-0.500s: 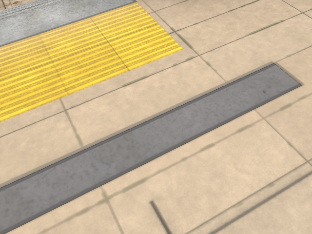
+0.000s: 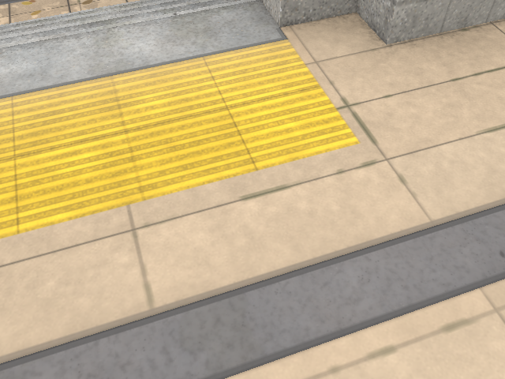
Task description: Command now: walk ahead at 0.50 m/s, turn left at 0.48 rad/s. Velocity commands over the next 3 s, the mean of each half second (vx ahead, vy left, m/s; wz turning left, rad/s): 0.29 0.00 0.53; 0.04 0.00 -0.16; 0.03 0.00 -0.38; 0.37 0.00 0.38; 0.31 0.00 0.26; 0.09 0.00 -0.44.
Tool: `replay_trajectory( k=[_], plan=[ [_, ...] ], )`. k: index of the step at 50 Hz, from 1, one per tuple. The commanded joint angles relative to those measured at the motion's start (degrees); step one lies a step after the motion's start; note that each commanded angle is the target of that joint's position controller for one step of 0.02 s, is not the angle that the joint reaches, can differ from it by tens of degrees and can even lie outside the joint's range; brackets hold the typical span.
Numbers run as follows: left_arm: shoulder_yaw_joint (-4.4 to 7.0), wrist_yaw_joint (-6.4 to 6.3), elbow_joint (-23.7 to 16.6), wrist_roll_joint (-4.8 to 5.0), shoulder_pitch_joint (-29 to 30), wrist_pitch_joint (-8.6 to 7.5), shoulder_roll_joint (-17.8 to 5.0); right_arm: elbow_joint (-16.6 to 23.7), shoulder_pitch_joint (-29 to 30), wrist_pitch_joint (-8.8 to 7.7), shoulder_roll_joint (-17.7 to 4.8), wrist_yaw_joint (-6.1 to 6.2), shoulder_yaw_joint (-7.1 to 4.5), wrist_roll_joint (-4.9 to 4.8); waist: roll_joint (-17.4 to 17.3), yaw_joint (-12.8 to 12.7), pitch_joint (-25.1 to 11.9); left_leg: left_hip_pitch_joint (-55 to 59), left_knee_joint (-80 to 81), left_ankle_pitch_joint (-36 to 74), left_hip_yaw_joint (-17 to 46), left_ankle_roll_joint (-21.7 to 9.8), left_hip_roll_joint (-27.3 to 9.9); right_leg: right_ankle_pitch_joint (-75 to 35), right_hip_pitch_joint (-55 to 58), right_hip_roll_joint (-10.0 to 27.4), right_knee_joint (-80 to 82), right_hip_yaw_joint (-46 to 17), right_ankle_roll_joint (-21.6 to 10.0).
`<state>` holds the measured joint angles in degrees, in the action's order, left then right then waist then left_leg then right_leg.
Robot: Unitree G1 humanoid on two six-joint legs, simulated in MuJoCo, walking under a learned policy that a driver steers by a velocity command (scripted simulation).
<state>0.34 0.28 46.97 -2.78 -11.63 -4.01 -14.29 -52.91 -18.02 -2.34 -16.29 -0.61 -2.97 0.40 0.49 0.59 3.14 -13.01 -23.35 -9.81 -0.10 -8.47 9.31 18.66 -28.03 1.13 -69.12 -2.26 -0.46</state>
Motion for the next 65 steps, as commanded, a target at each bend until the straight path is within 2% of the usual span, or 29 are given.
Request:
replay_trajectory(
  k=[1, 5, 10, 12, 14, 15, 16, 17, 18, 19, 21, 25, 32, 34, 35, 36, 37, 40, 43, 47, 50, 51, 52, 53, 54, 56, 58, 60, 65],
  plan=[
    [0.72, 0.35, -3.9, -0.37, -2.3, 1.39, -4.9, 2.9, -1.1, -1.74, -7.9, 0.2, -1.81, -0.28, -0.6, -2.5, -0.5, -1.7, 12.0, 16.7, 17.5, -9.4, -15.4, -2.8, -3.6, 2.8, 7.5, 0.9, 2.2],
    [0.18, 0.57, -8.1, 0.17, 8.3, 1.54, -4.6, 2.6, -5.3, -1.34, -7.9, 0.18, -2.22, -0.67, -3.2, 1.5, -0.1, 0.6, 11.6, 17.8, 16.1, -5.6, -12.5, -14.0, -5.6, 2.6, 22.4, 2.7, 4.0],
    [-0.25, 0.0, -10.6, 1.3, 13.5, 0.78, -4.8, 2.4, -9.7, 0.33, -8.2, 1.06, -2.62, 0.07, -5.0, 4.5, -3.1, 8.2, 1.4, 38.5, 16.1, -0.7, -11.3, -16.5, -2.6, -2.7, 32.1, 3.3, 3.0],
    [0.16, -0.49, -9.8, 1.39, 9.8, 0.21, -6.5, 3.7, -7.3, 0.82, -8.5, 1.59, -2.85, 0.59, -6.3, 2.4, -4.4, 8.8, -3.3, 38.1, 18.6, 1.2, -11.2, -14.4, 3.5, -4.0, 37.5, 1.3, 1.6],
    [1.06, -1.44, -7.2, 1.1, -0.1, -0.98, -9.3, 5.7, -2.4, 0.19, -9.5, 1.54, -3.19, -0.17, -5.5, -3.3, -7.5, 6.4, -13.9, 36.9, 19.0, 3.9, -8.7, -21.3, 16.5, -3.0, 46.7, 0.0, -0.7],
    [1.85, -2.17, -6.3, 0.29, -7.6, -1.73, -12.6, 7.9, -2.2, -0.56, -6.7, 1.12, -2.44, -1.25, -0.9, -5.7, -14.1, -1.1, -26.6, 20.6, 17.0, 5.6, -6.5, -34.7, 30.9, 8.1, 44.9, -7.8, -3.4],
    [2.72, -2.08, -7.4, -0.22, -8.3, -0.83, -16.3, 8.7, -12.1, -0.32, -0.8, 1.92, -1.44, -3.12, 12.5, -1.3, -23.5, -13.6, -43.9, -30.2, 8.4, 6.7, 1.7, -64.4, 45.3, 28.3, 39.3, -24.8, -11.6],
    [3.27, -1.78, -7.8, 1.74, -7.5, 0.59, -13.9, 7.3, -14.5, 0.81, -6.7, 2.55, -2.18, -0.84, 9.3, -1.0, -27.0, -15.7, -50.4, -28.7, 6.2, 6.4, -1.9, -60.1, 41.1, 28.9, 40.4, -30.5, -15.4],
    [2.02, -1.83, -9.0, 1.95, -3.7, 1.06, -8.7, 6.7, -10.3, 1.79, -8.1, 2.34, -2.79, 0.27, 3.9, -0.4, -19.5, -16.8, -51.9, -23.4, 6.3, 7.1, -4.2, -51.0, 33.7, 24.2, 42.9, -23.6, -14.2],
    [1.06, -1.91, -9.2, 1.82, -0.5, 1.36, -5.5, 7.4, -6.5, 2.4, -7.5, 1.71, -2.78, 0.76, 2.6, -0.1, -13.0, -17.6, -49.8, -20.4, 5.1, 8.0, -5.7, -45.2, 27.4, 19.9, 45.6, -16.1, -12.0],
    [1.07, -2.43, -9.1, 1.57, 1.6, 1.83, -5.8, 8.1, -4.9, 4.17, -5.9, 0.24, -2.69, 1.1, 7.2, 0.9, -7.9, -15.8, -48.3, -17.0, 3.8, 9.8, -7.3, -40.3, 19.4, 15.0, 49.5, -7.8, -10.6],
    [1.87, -1.88, -7.5, 0.99, 0.2, 1.32, -7.0, 9.3, -4.2, 5.4, -3.7, -0.38, -1.99, 0.76, 6.8, 1.9, -9.1, -12.3, -43.8, -14.7, 3.3, 10.0, -6.1, -40.6, 15.1, 14.2, 50.9, -3.1, -12.6],
    [1.76, -0.16, -4.7, 1.03, -1.0, 2.91, -6.8, 9.6, 1.0, 6.19, -0.8, 0.33, 0.92, 1.11, 9.9, 0.4, -7.1, 1.5, -13.0, -11.3, -1.0, 7.9, -6.8, -11.8, 8.6, 10.5, 53.0, -4.4, -10.8],
    [2.3, 0.28, -4.0, 1.71, -2.5, 3.85, -8.3, 8.8, -0.5, 5.19, -2.4, 1.19, 0.9, 1.46, 6.6, 1.9, -4.2, 9.1, 1.0, -4.0, -0.7, 6.4, -7.1, -7.2, 3.2, 9.1, 50.8, -6.1, -7.2],
    [2.1, 0.71, -4.3, 1.84, -4.1, 3.73, -6.7, 9.3, -0.5, 4.36, -5.3, 1.79, 0.62, 2.16, 1.0, 1.2, -4.2, 11.9, 5.8, -5.4, 7.6, 5.0, -14.7, -4.5, 0.3, 7.1, 47.5, -5.5, -3.9],
    [1.3, 0.92, -6.0, 2.9, -5.5, 3.53, -2.7, 10.6, 2.8, 3.93, -10.7, 2.37, -0.46, 1.83, -11.9, -1.4, -4.1, 7.3, 10.5, -7.0, 19.2, 1.2, -26.1, 2.6, -0.8, -0.9, 40.3, 2.1, -0.7],
    [2.17, 0.29, -5.4, 2.45, -3.6, 4.38, -5.6, 10.9, 6.0, 3.67, -9.8, 2.47, -0.73, 1.46, -13.0, 0.3, -2.0, -4.5, 10.9, -6.9, 18.3, -2.6, -28.9, 8.7, 5.8, -2.3, 30.8, 2.8, -0.5],
    [4.27, -0.08, -4.0, 2.12, -6.6, 6.14, -7.3, 11.7, 10.0, 3.07, -5.6, 3.19, 0.27, 1.25, -10.0, -2.4, -0.3, -3.9, 8.4, 10.3, 9.3, -3.2, -24.6, 8.9, 2.9, -3.6, 12.9, 1.8, -0.9],
    [4.09, -0.21, -3.8, 1.59, -7.9, 6.38, -4.9, 11.4, 8.8, 3.05, -4.2, 3.59, 0.3, 0.72, -8.2, -2.0, -3.5, 4.8, 3.2, 24.4, 4.3, -3.2, -23.8, 9.1, 1.1, -2.4, 13.7, 3.0, 0.4],
    [3.65, 0.54, -6.3, 2.46, -4.0, 6.88, -3.8, 10.4, 6.8, 3.49, -6.1, 3.28, -0.98, 1.0, -11.2, 0.8, -5.4, 8.0, 0.0, 23.3, 3.9, -2.9, -25.3, 9.4, 5.7, -2.1, 25.5, 5.2, 0.4],
    [3.7, 0.76, -6.4, 2.47, -6.7, 6.46, -3.6, 10.2, 8.1, 3.97, -7.8, 2.82, -1.97, 0.54, -9.2, -1.7, -5.9, 4.7, -5.7, 18.3, 1.5, 0.3, -24.5, -0.7, 14.1, -3.6, 40.7, 7.6, -1.3],
    [4.03, 0.44, -6.6, 1.8, -6.6, 5.81, -5.3, 9.7, 6.4, 3.92, -7.4, 2.61, -2.11, 0.66, -4.4, -1.9, -5.4, 0.2, -11.3, 9.3, -1.1, 3.9, -22.4, -7.3, 18.3, -2.3, 48.2, 2.5, -2.1],
    [5.4, 0.04, -7.6, 1.11, -7.3, 4.94, -11.9, 11.2, 4.4, 4.15, -3.8, 2.17, -1.4, 1.31, 10.7, -0.5, -5.7, -12.0, -25.4, -11.9, -6.4, 8.5, -16.2, -20.1, 24.9, 11.8, 52.6, -17.2, -4.9],
    [7.01, 0.19, -6.6, 1.63, -11.5, 4.86, -17.4, 14.7, 11.7, 5.0, -2.3, 3.08, -0.48, 0.73, 18.0, -4.4, -2.7, -20.8, -32.4, -27.2, -3.0, 9.4, -8.1, -39.1, 21.3, 20.8, 52.1, -27.9, -13.7],
    [6.48, 0.17, -6.1, 1.9, -13.0, 5.01, -14.4, 14.3, 12.3, 5.46, -3.9, 3.22, -0.78, 1.02, 8.1, -4.2, -2.8, -21.0, -38.6, -25.5, 1.3, 9.3, -10.2, -38.3, 22.2, 18.9, 51.4, -24.6, -16.0],
    [5.42, -0.43, -7.5, 2.1, -5.3, 5.8, -10.7, 12.4, 10.6, 4.96, -4.4, 2.52, -1.12, 0.05, 3.8, -0.8, -0.7, -21.0, -38.8, -16.5, 2.9, 9.2, -11.4, -29.4, 20.2, 11.8, 51.4, -16.9, -13.0],
    [5.15, -0.71, -8.5, 2.63, -3.0, 5.96, -9.6, 11.4, 8.3, 4.72, -5.4, 1.87, -1.51, 1.13, 5.6, -0.2, -3.4, -19.9, -39.8, -12.0, 2.2, 9.9, -10.5, -32.3, 22.2, 8.5, 50.8, -14.3, -11.7],
    [5.36, -0.56, -8.4, 2.85, -4.3, 5.78, -10.0, 11.4, 7.6, 4.82, -5.0, 1.5, -1.45, 0.93, 4.3, -0.6, -5.3, -19.8, -39.6, -10.6, 2.2, 10.6, -10.0, -32.0, 23.9, 8.2, 50.5, -14.5, -11.8],
    [5.87, -0.8, -8.2, 2.35, -6.5, 5.96, -11.0, 12.9, 10.1, 5.13, -4.9, 1.9, -1.19, 0.87, 5.9, -2.5, -4.0, -21.6, -31.9, -10.8, 3.1, 11.3, -9.5, -22.5, 24.8, 8.1, 51.0, -19.2, -12.7]
  ],
)
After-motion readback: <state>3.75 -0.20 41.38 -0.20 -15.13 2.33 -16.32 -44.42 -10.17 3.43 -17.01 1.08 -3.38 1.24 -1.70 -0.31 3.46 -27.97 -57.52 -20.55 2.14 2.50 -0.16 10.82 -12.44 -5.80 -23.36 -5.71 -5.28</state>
